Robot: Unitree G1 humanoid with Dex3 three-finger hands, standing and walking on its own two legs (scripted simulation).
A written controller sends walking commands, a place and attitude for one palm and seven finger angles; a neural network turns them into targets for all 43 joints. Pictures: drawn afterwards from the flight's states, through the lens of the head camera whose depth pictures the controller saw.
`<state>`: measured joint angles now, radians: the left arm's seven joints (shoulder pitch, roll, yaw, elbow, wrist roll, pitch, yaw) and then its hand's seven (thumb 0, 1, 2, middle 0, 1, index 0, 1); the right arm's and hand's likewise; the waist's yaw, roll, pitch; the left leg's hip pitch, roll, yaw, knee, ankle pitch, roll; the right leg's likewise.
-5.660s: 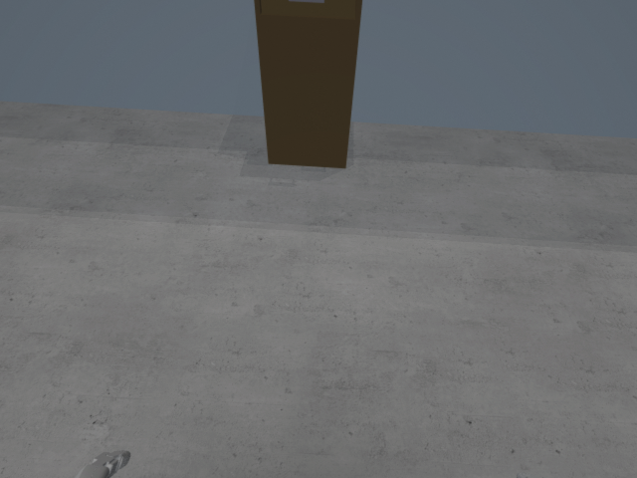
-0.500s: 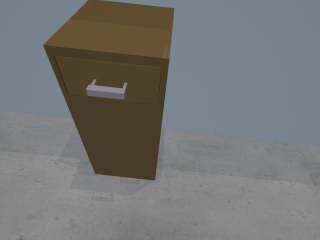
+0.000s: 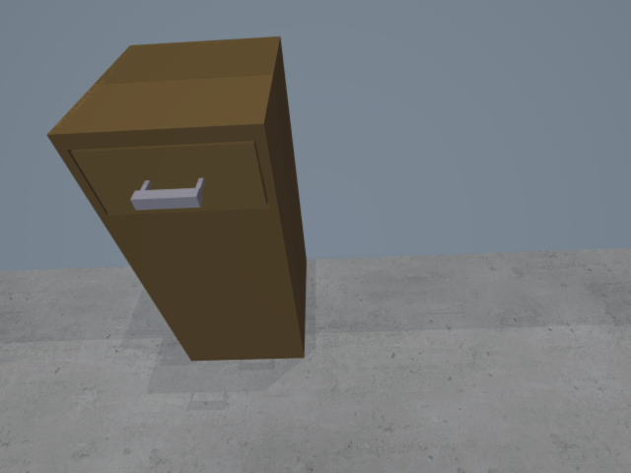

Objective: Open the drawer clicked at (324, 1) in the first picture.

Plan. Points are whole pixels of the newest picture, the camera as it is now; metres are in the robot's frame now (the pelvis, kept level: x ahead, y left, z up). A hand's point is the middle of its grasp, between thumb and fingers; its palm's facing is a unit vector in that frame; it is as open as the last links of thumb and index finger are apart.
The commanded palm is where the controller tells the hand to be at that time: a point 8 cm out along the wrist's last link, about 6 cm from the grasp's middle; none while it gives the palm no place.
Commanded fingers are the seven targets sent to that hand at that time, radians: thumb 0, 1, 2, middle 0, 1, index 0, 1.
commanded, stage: come to a stop and stand still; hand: left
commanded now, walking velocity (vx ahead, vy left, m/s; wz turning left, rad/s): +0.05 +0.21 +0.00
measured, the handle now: (170, 191) +0.61 +0.33 +0.01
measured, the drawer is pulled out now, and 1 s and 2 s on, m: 0.00 0.00 0.00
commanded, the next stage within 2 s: look again from close up in 0.76 s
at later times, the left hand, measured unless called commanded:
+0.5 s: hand out of the picture -0.03 +0.23 -0.19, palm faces +0.11 -0.98 -0.17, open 7.4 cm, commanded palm none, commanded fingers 0.00 0.90 0.90 -0.20 -0.30 -0.20 -0.30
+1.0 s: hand out of the picture +0.01 +0.25 -0.19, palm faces +0.01 -0.97 -0.23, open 7.4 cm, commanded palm none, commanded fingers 0.00 0.90 0.90 -0.20 -0.30 -0.20 -0.30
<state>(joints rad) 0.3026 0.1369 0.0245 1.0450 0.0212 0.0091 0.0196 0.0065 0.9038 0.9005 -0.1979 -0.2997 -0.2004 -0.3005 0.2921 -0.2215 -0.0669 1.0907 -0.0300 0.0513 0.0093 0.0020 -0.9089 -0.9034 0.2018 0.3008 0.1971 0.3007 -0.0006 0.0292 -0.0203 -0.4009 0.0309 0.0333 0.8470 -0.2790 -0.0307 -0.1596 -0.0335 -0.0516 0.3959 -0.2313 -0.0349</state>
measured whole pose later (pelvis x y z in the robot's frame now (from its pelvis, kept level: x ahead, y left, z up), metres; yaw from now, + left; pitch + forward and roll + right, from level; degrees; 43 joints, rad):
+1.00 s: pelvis +0.00 +0.07 -0.01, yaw +1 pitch -1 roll +0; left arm 0.25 0.17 -0.01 1.10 0.01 -0.01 0.04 0.01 0.91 0.90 -0.20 -0.30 -0.20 -0.30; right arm 0.33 -0.16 0.01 1.07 -0.02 -0.02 -0.02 0.00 -0.91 -0.90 0.20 0.30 0.20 0.30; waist -0.01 0.03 0.06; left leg -0.19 0.01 0.08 0.52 -0.32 0.02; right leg -0.21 -0.09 -0.04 0.51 -0.29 0.05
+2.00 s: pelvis +0.08 +0.04 -0.03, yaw +2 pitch +0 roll +1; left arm 0.26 0.14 0.05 1.04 0.02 -0.05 0.01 0.01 0.91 0.90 -0.20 -0.30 -0.20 -0.30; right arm 0.38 -0.15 0.00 1.11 -0.02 -0.02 -0.02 0.00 -0.90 -0.90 0.20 0.30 0.20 0.30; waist 0.02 0.04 0.06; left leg -0.21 0.02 0.08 0.79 -0.51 0.01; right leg -0.30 -0.04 -0.14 0.70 -0.39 -0.06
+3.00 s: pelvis +0.10 +0.04 -0.01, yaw +1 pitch -1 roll +1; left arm 0.30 0.14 0.02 1.08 0.01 0.00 0.03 0.02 0.93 0.90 -0.20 -0.30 -0.20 -0.30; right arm 0.30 -0.13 0.00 1.12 -0.02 0.01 -0.04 0.00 -0.91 -0.90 0.20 0.30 0.20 0.30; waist 0.02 -0.02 0.02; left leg -0.18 0.03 0.03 0.46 -0.27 -0.03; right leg -0.19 0.06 -0.12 0.45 -0.26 -0.11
